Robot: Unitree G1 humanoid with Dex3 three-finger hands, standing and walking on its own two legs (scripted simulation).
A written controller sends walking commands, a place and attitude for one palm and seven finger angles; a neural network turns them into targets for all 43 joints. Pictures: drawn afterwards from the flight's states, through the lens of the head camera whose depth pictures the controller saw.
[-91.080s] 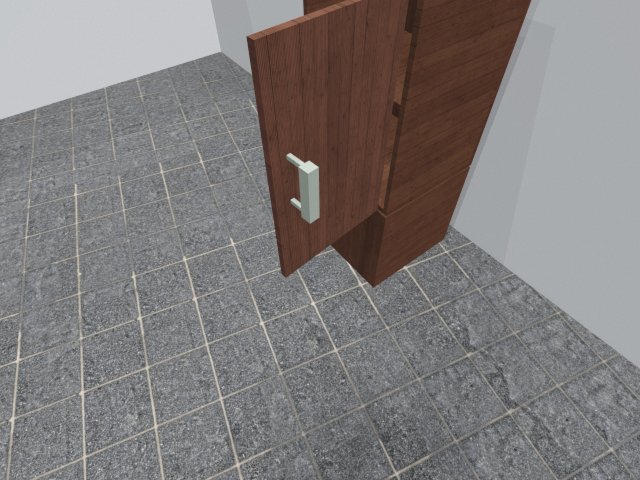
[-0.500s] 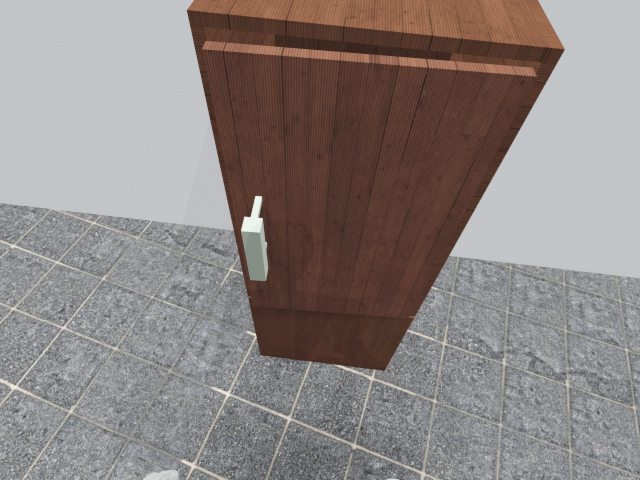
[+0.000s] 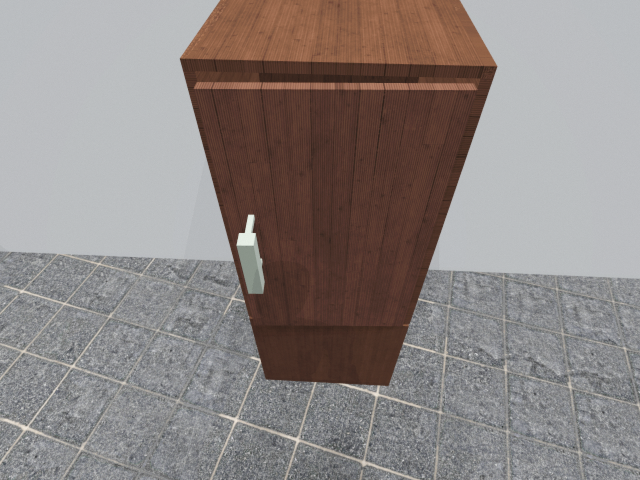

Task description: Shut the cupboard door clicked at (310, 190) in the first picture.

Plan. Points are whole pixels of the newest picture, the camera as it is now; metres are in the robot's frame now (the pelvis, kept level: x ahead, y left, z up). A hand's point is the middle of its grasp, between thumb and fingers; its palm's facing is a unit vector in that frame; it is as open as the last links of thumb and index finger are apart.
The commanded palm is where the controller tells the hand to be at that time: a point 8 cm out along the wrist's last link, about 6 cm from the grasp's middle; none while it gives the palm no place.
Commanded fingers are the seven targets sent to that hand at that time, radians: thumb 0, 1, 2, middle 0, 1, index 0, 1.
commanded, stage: come to a stop and stand still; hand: left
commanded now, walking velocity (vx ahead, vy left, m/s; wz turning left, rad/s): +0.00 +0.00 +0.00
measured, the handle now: (253, 254) +0.48 +0.15 -0.05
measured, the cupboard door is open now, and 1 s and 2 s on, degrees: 3 3 3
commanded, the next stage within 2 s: look again from close up in 0.28 s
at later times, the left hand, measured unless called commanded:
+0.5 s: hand out of the picture -0.03 +0.15 -0.18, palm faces +0.02 -0.98 -0.17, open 7.4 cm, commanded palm none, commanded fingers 0.00 0.90 0.90 -0.20 -0.30 -0.20 -0.30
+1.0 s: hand out of the picture +0.04 +0.19 -0.18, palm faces +0.09 -0.98 -0.19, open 7.4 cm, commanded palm +0.10 +0.23 -0.08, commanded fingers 0.00 0.90 0.90 -0.24 -0.34 -0.24 -0.34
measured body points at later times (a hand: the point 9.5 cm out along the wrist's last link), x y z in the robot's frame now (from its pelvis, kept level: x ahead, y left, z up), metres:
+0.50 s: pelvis -0.02 +0.00 -0.01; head +0.01 -0.01 +0.44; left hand -0.03 +0.20 -0.16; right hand -0.03 -0.21 -0.17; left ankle +0.01 +0.10 -0.74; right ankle -0.04 -0.11 -0.74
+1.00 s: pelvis +0.01 +0.01 -0.01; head +0.03 +0.02 +0.44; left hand +0.04 +0.24 -0.16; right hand +0.05 -0.23 -0.15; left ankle +0.01 +0.10 -0.74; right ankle -0.04 -0.11 -0.74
